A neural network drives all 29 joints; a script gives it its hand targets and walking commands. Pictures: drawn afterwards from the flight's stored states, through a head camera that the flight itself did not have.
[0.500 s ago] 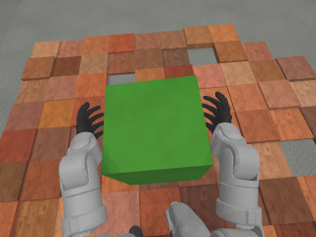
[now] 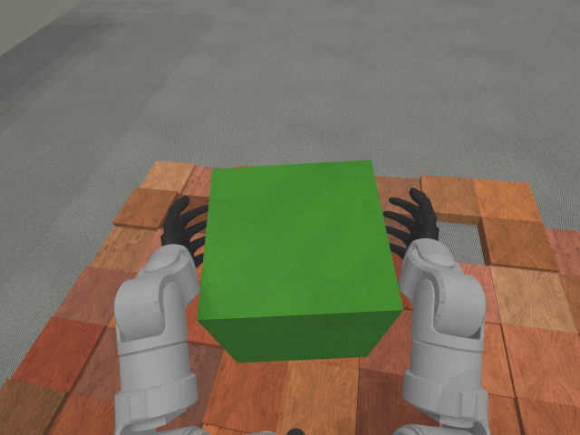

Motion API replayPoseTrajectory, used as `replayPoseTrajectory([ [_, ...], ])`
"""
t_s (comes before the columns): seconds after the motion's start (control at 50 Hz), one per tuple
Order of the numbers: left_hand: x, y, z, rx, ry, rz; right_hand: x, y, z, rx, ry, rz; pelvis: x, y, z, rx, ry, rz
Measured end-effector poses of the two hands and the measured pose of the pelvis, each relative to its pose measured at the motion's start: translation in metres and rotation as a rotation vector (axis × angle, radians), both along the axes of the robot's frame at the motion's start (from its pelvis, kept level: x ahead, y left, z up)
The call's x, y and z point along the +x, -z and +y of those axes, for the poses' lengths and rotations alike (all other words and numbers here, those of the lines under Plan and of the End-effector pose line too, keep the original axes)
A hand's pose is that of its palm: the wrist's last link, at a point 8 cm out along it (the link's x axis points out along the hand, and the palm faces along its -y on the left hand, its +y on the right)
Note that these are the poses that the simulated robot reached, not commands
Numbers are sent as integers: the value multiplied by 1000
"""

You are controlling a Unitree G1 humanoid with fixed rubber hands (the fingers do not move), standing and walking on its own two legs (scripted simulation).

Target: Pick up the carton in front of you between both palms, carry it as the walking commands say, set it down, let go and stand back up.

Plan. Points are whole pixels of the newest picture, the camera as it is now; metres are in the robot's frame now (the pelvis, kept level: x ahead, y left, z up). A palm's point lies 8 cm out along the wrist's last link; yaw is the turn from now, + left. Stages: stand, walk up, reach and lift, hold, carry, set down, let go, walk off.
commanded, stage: carry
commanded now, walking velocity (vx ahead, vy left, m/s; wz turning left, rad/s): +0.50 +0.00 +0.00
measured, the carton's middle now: (297, 272) +0.33 +0.01 +0.03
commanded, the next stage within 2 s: none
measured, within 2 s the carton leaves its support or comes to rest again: neither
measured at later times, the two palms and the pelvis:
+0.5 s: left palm (220, 113) +0.61 +0.15 +0.12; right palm (384, 91) +0.66 -0.15 +0.12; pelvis +0.35 -0.03 +0.01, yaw -1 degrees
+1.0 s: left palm (254, 47) +0.95 +0.13 +0.09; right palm (372, 31) +1.00 -0.17 +0.09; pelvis +0.73 -0.05 +0.00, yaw +3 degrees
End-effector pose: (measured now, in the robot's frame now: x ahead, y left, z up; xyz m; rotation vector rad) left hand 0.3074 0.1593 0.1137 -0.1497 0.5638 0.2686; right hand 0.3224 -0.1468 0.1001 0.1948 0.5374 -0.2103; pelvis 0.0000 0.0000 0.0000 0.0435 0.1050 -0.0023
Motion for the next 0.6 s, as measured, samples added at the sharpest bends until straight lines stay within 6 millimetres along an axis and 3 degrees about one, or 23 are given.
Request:
replayPoseTrajectory([
  [0.1,79,13,-38,-17,125,-46,42,-2,-33,23,68,-55,67,15,-3,-30,46,7],
  [0.18,125,15,-67,10,222,-14,61,-3,-61,-38,137,-20,120,10,-13,-21,44,5],
  [0.24,160,13,-76,56,233,7,92,-7,-71,-36,147,-5,164,7,-22,-70,23,7],
  [0.32,200,4,-60,52,133,37,160,-18,-59,-63,44,27,219,-5,-38,-87,-18,18],
  [0.4,231,-6,-30,-22,4,8,248,-35,-22,-48,-134,-11,270,-15,-46,-53,-15,33],
  [0.46,266,-11,-9,6,-77,20,305,-31,0,-51,-192,-7,314,-19,-41,-38,1,35],
  [0.52,320,-10,-7,44,-57,11,350,-16,-5,-72,-140,-2,366,-9,-28,-24,23,17],
  [0.6,408,3,-30,53,105,-38,388,4,-29,-59,2,-31,436,16,-10,-39,58,-4],
])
